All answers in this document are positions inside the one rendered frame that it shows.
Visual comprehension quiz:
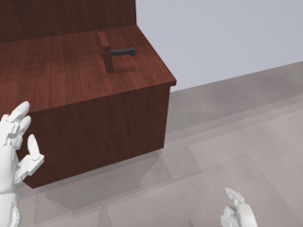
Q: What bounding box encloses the robot left forearm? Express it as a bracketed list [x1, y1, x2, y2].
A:
[0, 192, 22, 227]

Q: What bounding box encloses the robot right hand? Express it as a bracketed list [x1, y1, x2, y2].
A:
[221, 187, 258, 227]

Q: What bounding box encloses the counter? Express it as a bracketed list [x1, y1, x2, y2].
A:
[0, 0, 177, 189]

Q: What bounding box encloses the robot left hand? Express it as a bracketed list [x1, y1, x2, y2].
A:
[0, 101, 45, 193]

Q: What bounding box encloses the tap lever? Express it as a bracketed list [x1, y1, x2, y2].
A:
[110, 46, 135, 56]

